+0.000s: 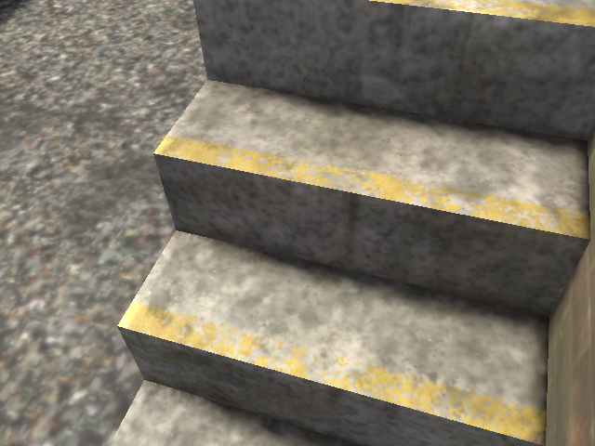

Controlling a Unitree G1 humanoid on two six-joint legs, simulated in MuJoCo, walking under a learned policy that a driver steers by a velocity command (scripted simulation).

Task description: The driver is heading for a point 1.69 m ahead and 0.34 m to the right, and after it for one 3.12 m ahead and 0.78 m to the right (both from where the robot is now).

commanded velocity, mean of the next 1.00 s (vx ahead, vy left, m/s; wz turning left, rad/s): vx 0.50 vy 0.00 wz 0.00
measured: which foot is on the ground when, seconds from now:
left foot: down 0.00-1.00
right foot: down 0.00-1.00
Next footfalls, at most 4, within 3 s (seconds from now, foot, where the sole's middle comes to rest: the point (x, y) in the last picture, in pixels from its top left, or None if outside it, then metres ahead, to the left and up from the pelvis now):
none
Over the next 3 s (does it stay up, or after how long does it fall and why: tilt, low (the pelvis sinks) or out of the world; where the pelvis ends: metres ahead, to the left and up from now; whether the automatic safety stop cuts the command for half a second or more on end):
stays up -0.02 0.01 0.00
